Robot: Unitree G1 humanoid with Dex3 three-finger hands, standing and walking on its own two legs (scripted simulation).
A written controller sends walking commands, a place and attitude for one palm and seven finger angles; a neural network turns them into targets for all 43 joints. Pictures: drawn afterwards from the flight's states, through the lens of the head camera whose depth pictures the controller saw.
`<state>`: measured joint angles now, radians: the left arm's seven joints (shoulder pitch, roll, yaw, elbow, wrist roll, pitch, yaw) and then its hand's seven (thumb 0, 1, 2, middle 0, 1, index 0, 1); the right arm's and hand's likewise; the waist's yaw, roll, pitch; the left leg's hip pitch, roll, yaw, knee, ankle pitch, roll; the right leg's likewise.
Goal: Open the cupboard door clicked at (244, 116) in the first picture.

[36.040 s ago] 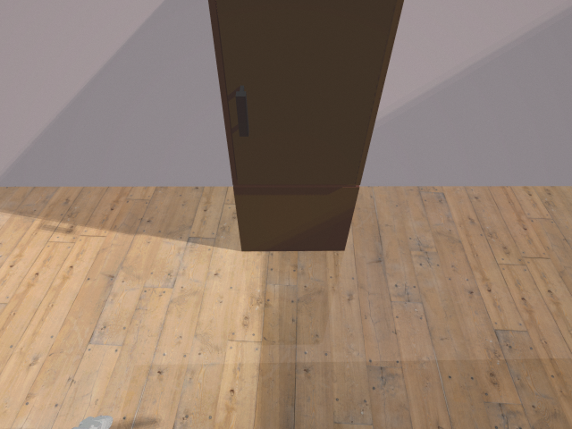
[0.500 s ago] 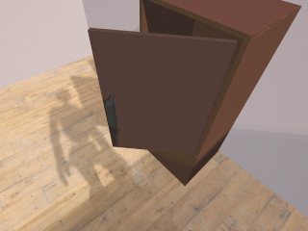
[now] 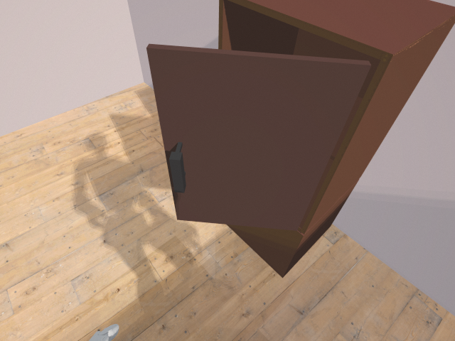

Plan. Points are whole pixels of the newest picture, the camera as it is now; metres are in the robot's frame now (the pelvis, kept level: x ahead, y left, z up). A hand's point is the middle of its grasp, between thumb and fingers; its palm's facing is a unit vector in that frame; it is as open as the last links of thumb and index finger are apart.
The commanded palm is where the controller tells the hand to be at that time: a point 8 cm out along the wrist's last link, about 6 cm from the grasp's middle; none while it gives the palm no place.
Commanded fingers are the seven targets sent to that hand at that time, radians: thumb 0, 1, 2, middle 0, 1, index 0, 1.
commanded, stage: raise the hand with hooked fingers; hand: left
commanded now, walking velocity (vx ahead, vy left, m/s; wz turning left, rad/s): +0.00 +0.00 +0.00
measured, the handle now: (179, 167) +0.52 +0.15 -0.04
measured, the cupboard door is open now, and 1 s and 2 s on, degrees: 42 42 42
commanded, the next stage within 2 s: move the hooked fingers beside the handle in 2.00 s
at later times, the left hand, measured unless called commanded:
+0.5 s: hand (127, 327) +0.16 +0.18 -0.05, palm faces +0.05 -1.00 -0.08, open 9.7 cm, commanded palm +0.14 +0.24 -0.05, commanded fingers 0.00 0.18 0.59 -0.25 -0.76 -0.25 -0.76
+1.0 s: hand (115, 292) +0.21 +0.22 -0.04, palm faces +0.01 -1.00 -0.05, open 12.6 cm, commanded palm +0.19 +0.27 -0.04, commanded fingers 0.00 -0.41 0.34 -0.29 -1.14 -0.29 -1.14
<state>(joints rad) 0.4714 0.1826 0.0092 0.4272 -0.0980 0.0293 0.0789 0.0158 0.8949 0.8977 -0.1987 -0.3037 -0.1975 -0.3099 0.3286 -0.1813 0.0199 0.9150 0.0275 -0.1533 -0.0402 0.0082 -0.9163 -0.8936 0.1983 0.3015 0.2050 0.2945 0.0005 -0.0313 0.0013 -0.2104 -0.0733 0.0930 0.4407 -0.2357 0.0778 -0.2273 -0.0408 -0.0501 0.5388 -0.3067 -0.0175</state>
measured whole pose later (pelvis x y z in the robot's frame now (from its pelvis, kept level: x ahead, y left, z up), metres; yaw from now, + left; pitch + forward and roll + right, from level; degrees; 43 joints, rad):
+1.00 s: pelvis -0.03 -0.03 -0.08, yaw +1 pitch +16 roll -2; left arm 0.24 0.32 0.33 0.23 -0.37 -0.44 -0.45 0.00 -0.18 0.44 -0.28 -0.99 -0.27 -1.00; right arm 0.26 -0.28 -0.02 0.58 0.04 -0.22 -0.06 0.01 -0.91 -0.89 0.20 0.30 0.20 0.29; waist -0.02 0.02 -0.13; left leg -0.91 0.01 0.03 1.13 -0.49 0.05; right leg -0.86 0.03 -0.12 1.08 -0.50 -0.06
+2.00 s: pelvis -0.02 +0.00 -0.07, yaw +1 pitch +16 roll -4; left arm 0.00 0.43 0.42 0.42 -0.37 -0.35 -0.54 -0.01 -0.50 0.31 -0.30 -1.20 -0.30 -1.20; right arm 0.29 -0.28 0.03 0.53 0.03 -0.18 -0.04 0.01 -0.91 -0.89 0.20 0.30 0.21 0.30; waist -0.02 0.02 -0.12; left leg -0.88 -0.01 0.03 1.07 -0.47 0.09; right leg -0.82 0.01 -0.11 1.00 -0.46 -0.02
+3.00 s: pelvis -0.01 -0.01 -0.08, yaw +0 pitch +20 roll -3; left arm -0.44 0.50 0.45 0.83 -0.26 -0.37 -0.51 -0.01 -0.50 0.31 -0.30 -1.20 -0.30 -1.20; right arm 0.32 -0.28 0.03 0.59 0.03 -0.06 -0.04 0.01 -0.91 -0.89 0.20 0.30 0.21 0.29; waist -0.08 0.01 -0.13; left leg -0.97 0.01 0.04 1.12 -0.50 0.07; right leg -0.92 0.04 -0.10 1.05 -0.48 -0.04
